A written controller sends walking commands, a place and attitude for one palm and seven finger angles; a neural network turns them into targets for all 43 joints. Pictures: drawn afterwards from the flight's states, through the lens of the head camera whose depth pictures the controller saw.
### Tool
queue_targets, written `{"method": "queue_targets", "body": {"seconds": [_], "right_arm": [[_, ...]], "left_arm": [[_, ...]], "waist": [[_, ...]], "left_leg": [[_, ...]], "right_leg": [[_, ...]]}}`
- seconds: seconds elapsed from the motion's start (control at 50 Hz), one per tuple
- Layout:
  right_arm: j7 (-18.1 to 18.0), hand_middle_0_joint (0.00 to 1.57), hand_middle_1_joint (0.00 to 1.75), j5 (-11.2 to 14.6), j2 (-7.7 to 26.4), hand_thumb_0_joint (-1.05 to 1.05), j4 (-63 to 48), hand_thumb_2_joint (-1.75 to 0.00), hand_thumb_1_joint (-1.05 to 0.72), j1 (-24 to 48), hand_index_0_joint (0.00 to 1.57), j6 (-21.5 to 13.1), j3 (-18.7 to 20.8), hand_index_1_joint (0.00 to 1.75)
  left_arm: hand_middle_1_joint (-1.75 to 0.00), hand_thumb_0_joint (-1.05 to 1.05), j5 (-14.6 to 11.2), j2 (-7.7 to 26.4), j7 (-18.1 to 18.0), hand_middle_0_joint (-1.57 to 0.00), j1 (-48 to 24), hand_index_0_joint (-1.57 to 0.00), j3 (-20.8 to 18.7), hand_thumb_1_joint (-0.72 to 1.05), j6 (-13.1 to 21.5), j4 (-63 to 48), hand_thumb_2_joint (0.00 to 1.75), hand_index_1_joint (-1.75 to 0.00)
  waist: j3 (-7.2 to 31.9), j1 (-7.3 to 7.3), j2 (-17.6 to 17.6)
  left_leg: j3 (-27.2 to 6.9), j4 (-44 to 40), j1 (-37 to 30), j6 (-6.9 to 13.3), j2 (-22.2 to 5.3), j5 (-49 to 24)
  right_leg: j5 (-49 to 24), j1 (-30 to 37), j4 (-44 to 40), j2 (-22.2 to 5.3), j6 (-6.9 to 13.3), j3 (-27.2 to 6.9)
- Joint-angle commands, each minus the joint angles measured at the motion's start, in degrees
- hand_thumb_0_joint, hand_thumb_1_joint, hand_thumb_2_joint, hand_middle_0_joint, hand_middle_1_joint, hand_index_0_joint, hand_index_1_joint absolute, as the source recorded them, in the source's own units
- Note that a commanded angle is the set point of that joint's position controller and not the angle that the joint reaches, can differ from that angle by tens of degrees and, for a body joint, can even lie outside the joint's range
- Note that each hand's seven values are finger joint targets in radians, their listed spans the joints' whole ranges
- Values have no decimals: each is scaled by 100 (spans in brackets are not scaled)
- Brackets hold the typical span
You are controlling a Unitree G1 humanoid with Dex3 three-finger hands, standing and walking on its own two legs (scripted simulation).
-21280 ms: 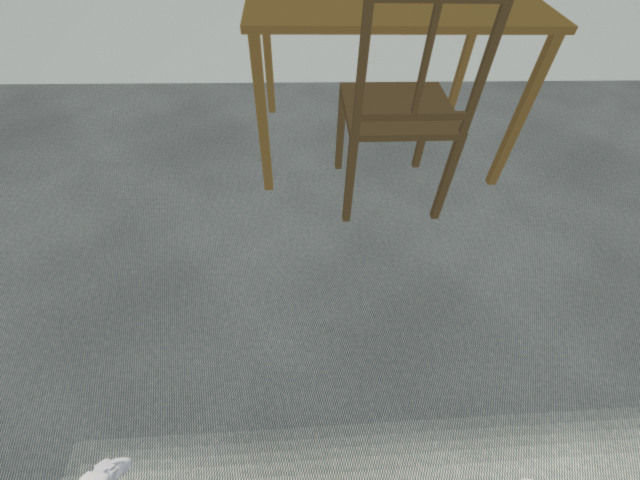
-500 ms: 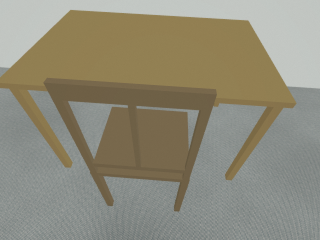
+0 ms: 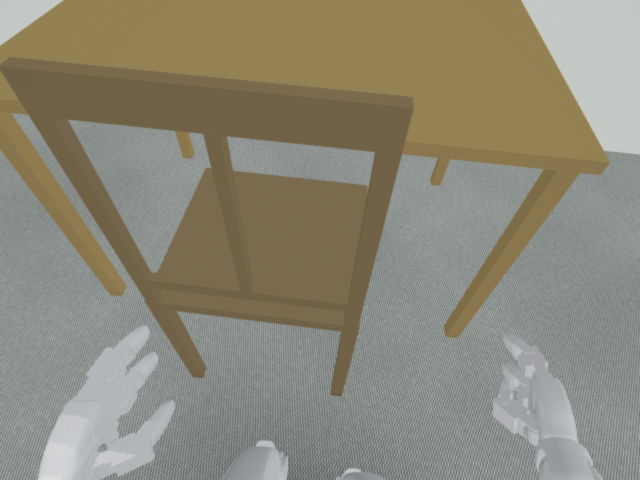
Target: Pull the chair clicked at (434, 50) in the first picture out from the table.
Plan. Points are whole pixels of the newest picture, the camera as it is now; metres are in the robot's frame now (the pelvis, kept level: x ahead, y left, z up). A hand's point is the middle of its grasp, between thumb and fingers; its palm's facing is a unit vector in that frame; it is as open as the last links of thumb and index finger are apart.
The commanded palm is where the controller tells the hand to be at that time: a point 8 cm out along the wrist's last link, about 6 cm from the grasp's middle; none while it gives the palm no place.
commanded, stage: raise the hand toward the chair's back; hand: left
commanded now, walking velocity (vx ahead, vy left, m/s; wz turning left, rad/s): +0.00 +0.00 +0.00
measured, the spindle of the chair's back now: (234, 227) +0.46 +0.16 +0.02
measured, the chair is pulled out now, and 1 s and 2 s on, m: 0.00 0.00 0.00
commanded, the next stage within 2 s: aim the fingers beside a spindle in 1.62 s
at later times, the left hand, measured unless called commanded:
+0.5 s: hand (142, 387) +0.21 +0.20 +0.05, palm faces +0.04 -0.99 -0.10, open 14.1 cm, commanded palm +0.18 +0.26 +0.04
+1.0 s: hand (152, 382) +0.22 +0.20 +0.05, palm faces -0.03 -1.00 -0.06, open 16.8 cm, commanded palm +0.20 +0.26 +0.05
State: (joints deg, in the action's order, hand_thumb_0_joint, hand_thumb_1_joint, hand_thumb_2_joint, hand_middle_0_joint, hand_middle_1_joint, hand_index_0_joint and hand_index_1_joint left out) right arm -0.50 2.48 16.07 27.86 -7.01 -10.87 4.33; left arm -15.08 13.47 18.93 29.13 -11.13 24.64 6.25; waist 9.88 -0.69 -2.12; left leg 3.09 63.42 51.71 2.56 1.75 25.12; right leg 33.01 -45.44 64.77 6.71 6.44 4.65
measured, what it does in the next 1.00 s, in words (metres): stands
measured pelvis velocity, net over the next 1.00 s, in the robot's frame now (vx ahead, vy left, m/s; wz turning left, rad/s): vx -0.01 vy -0.01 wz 0.02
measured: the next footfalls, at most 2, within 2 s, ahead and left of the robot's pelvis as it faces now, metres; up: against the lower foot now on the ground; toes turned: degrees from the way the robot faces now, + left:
none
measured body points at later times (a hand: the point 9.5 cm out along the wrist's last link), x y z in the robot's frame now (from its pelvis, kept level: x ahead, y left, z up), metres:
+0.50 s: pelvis +0.00 -0.02 +0.00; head +0.08 -0.03 +0.44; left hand +0.21 +0.26 +0.06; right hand +0.14 -0.29 -0.10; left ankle +0.06 +0.10 -0.65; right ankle -0.01 -0.04 -0.65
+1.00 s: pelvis -0.01 -0.01 +0.00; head +0.06 -0.02 +0.45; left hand +0.21 +0.25 +0.05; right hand +0.18 -0.25 -0.08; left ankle +0.06 +0.10 -0.65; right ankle -0.01 -0.03 -0.65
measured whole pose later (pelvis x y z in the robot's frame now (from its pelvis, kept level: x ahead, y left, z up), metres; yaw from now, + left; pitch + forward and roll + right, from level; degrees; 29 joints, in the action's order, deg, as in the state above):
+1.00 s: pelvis -0.01 -0.01 +0.00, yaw +1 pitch +14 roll +0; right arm -3.8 3.9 14.6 32.1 -11.4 -12.2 -1.1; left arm -18.3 15.5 19.5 17.6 -11.6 21.0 6.5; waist 6.4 -0.7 1.9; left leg 0.6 62.1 52.7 1.6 1.5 23.1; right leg 31.2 -45.7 62.3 7.0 4.1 6.8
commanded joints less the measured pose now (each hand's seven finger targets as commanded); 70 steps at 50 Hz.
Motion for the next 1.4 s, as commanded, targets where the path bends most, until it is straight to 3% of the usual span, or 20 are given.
{"method": "queue_targets", "body": {"seconds": [0.0,0.06,0.08,0.14,0.16,0.2,0.24,0.3,0.34,0.42,0.46,0.52,0.6,0.7,0.78,0.8,1.0,1.14,1.24,1.38], "right_arm": [[-95,20,30,-21,433,0,-686,-90,-90,-168,20,-99,32,30],[-232,20,30,20,528,0,-396,-90,-90,-398,20,-312,-56,30],[-277,20,30,32,596,0,-305,-90,-90,-432,20,-383,-65,30],[-392,20,30,82,743,0,-145,-90,-90,-418,20,-536,-73,30],[-421,20,30,96,761,0,-137,-90,-90,-388,20,-548,-75,30],[-432,20,30,110,769,0,-107,-90,-90,-227,20,-512,-13,30],[-391,20,30,121,613,0,-263,-90,-90,-140,20,-451,-15,30],[-320,20,30,133,459,0,-246,-90,-90,-36,20,-313,43,30],[-270,20,30,134,377,0,-229,-90,-90,-162,20,-295,39,30],[-262,20,30,133,490,0,-76,-90,-90,-221,20,-292,53,30],[-300,20,30,137,611,0,-75,-90,-90,-287,20,-351,65,30],[-347,20,30,136,730,0,-119,-90,-90,-386,20,-473,63,30],[-383,20,30,126,730,0,-129,-90,-90,-420,20,-519,68,30],[-348,20,30,142,613,0,-133,-90,-90,-365,20,-418,12,30],[-350,20,30,163,626,0,-223,-90,-90,-304,20,-346,-61,30],[-375,20,30,172,665,0,-218,-90,-90,-282,20,-316,-70,30],[-389,20,30,116,693,0,-302,-90,-90,-356,20,-430,-200,30],[-344,20,30,147,698,0,-331,-90,-90,-361,20,-386,-219,30],[-346,20,30,135,727,0,-359,-90,-90,-361,20,-404,-209,30],[-291,20,30,89,726,0,-326,-90,-90,-379,20,-456,-210,30]], "left_arm": [[-21,0,-456,957,-109,-14,-749,-14,-851,32,859,-1968,65,-21],[-20,0,-546,720,426,-13,-1213,-13,-173,25,1112,-1917,62,-20],[-19,0,-529,749,580,-13,-1241,-13,-63,22,1029,-1755,61,-19],[-18,0,-564,983,1004,-13,-1337,-13,-154,15,648,-1386,58,-18],[-18,0,-566,1163,1088,-12,-1346,-12,-323,13,485,-1296,57,-18],[-17,0,-602,1679,1055,-12,-1053,-12,-1044,8,112,-1116,55,-17],[-16,0,-777,1647,902,-11,-735,-11,-1366,4,-146,-1510,53,-16],[-15,0,-925,1610,406,-11,-7,-11,-1894,-3,-401,-1447,50,-15],[-15,0,-882,1197,180,-10,106,-10,-1594,-8,-301,-1644,48,-15],[-13,0,-621,695,127,-9,-332,-9,-767,-17,-3,-1125,44,-13],[-12,0,-626,718,286,-9,-574,-9,-598,-22,167,-928,42,-12],[-11,0,-638,1039,433,-8,-907,-8,-631,-29,358,-1197,39,-11],[-10,0,-682,1475,255,-7,-988,-7,-1142,-38,491,-1512,35,-10],[-8,0,-497,1292,-80,-6,-776,-6,-1056,-50,387,-1466,30,-8],[-8,0,-414,969,-69,-6,-993,-6,-614,-50,112,-1066,30,-8],[-8,0,-396,979,-33,-6,-1036,-6,-599,-50,11,-836,30,-8],[-8,0,-402,1341,-111,-6,-1755,-6,-698,-50,152,-1294,30,-8],[-8,0,-350,1140,-143,-6,-1609,-6,-582,-50,-56,-921,30,-8],[-8,0,-334,1197,-173,-6,-1670,-6,-536,-50,-69,-1118,30,-8],[-8,0,-310,1179,-340,-6,-1693,-6,-529,-50,228,-1178,30,-8]], "waist": [[740,-124,157],[653,-429,332],[608,-455,514],[848,-499,275],[960,-443,251],[1294,-85,326],[1797,150,279],[1892,467,236],[1752,360,160],[768,-95,-198],[626,-216,-316],[972,-143,113],[1327,57,237],[1205,69,478],[716,-133,205],[526,-182,19],[963,-51,451],[974,-79,122],[910,-31,415],[1002,-42,453]], "left_leg": [[-613,135,-326,-79,-78,-741],[-731,255,-473,-15,-219,-840],[-758,281,-468,3,-256,-833],[-856,419,-264,17,-313,-831],[-867,403,-160,4,-324,-820],[-897,382,-143,-53,-325,-1040],[-910,160,-213,-142,-296,-1221],[-893,-11,-157,-253,-273,-1237],[-823,-187,-242,-282,-243,-1235],[-881,-184,-91,-247,-290,-923],[-917,-66,68,-254,-288,-647],[-861,-23,-116,-213,-276,-754],[-775,-57,-405,-171,-270,-1042],[-713,-262,-716,-138,-258,-1185],[-761,-418,-621,-136,-263,-776],[-812,-351,-524,-134,-296,-669],[-820,-518,-1007,-69,-264,-918],[-833,-556,-820,-103,-249,-857],[-819,-770,-1129,-70,-239,-989],[-811,-812,-1273,-34,-209,-1064]], "right_leg": [[-2073,337,-1570,-804,-1251,-2006],[-2098,-12,-1436,-754,-1161,-1680],[-2005,-102,-1421,-757,-1131,-1626],[-2008,55,-1467,-911,-1214,-1794],[-1954,197,-1480,-960,-1193,-1837],[-2240,560,-1428,-1067,-1177,-1998],[-2884,1335,-1435,-1235,-1229,-2123],[-3795,2031,-1459,-1386,-1338,-2344],[-3976,1948,-1446,-1330,-1350,-2188],[-2765,804,-1508,-1148,-1334,-1921],[-2119,481,-1558,-1155,-1317,-1993],[-2051,601,-1538,-1171,-1275,-2070],[-2349,854,-1512,-1114,-1292,-2104],[-2607,961,-1598,-1063,-1297,-1991],[-1753,528,-1730,-951,-1195,-1665],[-1637,440,-1807,-993,-1245,-1818],[-1649,612,-1769,-807,-1020,-1535],[-2001,931,-1876,-955,-1175,-1760],[-1755,686,-1798,-747,-958,-1306],[-1667,496,-1683,-586,-840,-1069]]}}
